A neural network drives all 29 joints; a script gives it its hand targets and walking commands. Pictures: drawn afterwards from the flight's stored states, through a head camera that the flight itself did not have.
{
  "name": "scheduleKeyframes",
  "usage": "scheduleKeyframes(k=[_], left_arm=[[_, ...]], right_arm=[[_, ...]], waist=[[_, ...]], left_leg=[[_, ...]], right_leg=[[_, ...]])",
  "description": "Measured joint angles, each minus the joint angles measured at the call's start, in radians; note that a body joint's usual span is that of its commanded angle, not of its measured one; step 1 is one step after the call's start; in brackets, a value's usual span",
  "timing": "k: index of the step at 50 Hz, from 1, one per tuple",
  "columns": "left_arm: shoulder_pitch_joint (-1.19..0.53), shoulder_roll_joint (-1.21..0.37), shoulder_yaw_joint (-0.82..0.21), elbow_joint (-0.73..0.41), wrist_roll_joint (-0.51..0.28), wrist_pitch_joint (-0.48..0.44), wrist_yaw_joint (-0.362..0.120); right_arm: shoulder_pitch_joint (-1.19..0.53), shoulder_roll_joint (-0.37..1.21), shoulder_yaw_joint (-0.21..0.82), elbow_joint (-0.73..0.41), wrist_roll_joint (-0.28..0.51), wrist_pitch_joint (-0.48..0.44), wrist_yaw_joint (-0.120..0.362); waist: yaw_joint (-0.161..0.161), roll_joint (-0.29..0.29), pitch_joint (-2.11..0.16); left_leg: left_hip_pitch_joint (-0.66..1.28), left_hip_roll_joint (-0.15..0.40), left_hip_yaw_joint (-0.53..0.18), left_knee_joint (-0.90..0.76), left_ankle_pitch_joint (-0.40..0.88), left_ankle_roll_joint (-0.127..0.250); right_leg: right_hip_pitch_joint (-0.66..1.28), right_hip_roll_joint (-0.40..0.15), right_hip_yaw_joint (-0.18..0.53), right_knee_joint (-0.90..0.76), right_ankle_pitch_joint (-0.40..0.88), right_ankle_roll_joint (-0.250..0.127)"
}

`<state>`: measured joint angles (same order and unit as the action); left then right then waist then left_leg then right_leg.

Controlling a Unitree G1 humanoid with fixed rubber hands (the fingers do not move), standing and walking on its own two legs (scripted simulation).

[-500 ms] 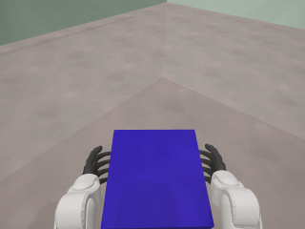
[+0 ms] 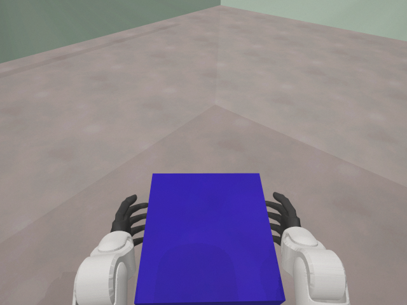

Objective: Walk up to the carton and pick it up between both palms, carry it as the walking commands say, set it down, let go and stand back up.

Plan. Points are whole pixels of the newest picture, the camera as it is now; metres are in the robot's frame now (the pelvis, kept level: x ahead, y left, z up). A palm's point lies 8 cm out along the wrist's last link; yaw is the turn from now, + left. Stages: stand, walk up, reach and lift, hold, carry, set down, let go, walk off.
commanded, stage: carry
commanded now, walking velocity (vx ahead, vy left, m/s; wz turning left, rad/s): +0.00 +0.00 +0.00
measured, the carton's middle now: (205, 253) +0.26 +0.00 +0.00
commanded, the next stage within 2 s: none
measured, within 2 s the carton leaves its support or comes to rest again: neither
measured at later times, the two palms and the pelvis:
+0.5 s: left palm (126, 234) +0.27 +0.14 +0.07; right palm (287, 231) +0.26 -0.15 +0.07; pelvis +0.00 +0.00 +0.00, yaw +0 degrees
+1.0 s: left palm (126, 234) +0.26 +0.14 +0.08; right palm (292, 231) +0.25 -0.15 +0.09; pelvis +0.01 +0.00 +0.00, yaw -1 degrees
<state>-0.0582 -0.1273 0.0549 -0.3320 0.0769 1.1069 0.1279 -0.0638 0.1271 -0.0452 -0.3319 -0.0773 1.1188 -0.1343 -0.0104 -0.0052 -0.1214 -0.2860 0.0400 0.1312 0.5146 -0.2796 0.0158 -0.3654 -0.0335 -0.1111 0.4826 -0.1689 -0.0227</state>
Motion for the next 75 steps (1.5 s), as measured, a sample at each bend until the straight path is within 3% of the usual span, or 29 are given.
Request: scheduleKeyframes(k=[13,28,62,67,72,75], left_arm=[[-0.024,-0.001,0.011,0.083,0.013,-0.067,-0.008],[-0.013,0.000,0.007,0.070,0.012,-0.084,-0.009],[0.010,0.000,-0.002,-0.030,-0.002,0.020,-0.001],[0.066,-0.001,-0.009,-0.157,-0.032,0.070,0.005],[0.110,-0.004,-0.005,-0.211,-0.044,0.122,0.007],[0.111,-0.005,-0.017,-0.217,-0.045,0.127,0.008]], right_arm=[[-0.023,0.001,-0.014,0.081,-0.014,-0.065,0.010],[-0.013,0.000,-0.008,0.070,-0.012,-0.084,0.010],[0.012,0.000,0.008,-0.032,0.005,0.020,-0.005],[0.060,0.001,0.037,-0.146,0.031,0.066,-0.015],[0.099,0.003,0.062,-0.191,0.036,0.114,-0.030],[0.109,0.004,0.054,-0.217,0.037,0.130,-0.033]], waist=[[0.004,0.003,0.007],[0.003,0.003,0.010],[-0.002,0.005,-0.010],[-0.003,0.000,-0.023],[-0.002,0.012,-0.039],[-0.012,0.039,-0.031]], left_leg=[[-0.002,0.006,-0.001,0.005,-0.004,-0.004],[0.000,0.010,0.002,0.007,-0.010,-0.006],[0.012,0.014,0.004,0.000,-0.010,-0.012],[0.017,0.017,0.011,0.026,-0.044,-0.007],[0.074,0.046,0.030,-0.006,-0.065,-0.038],[0.101,0.084,0.016,0.005,-0.095,-0.064]], right_leg=[[-0.001,0.005,0.001,0.000,-0.001,-0.003],[0.000,0.008,0.004,0.002,-0.006,-0.003],[0.007,0.011,0.006,0.002,-0.009,-0.005],[-0.022,0.010,0.017,0.100,-0.150,-0.003],[-0.002,0.011,-0.009,0.100,-0.181,0.007],[0.052,0.030,-0.056,0.046,-0.104,-0.018]])
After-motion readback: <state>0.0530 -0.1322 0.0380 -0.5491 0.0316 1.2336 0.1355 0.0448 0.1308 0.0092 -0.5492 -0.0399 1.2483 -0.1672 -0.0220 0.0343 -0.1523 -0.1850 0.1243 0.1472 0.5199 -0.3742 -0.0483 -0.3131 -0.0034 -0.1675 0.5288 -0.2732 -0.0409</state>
